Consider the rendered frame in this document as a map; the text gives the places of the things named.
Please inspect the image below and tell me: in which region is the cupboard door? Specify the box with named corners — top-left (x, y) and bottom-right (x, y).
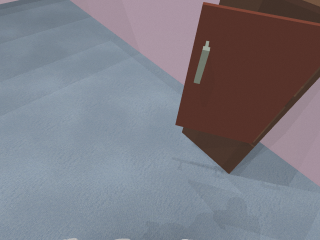
top-left (175, 2), bottom-right (320, 144)

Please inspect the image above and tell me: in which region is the handle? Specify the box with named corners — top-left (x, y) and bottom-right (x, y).
top-left (194, 41), bottom-right (210, 84)

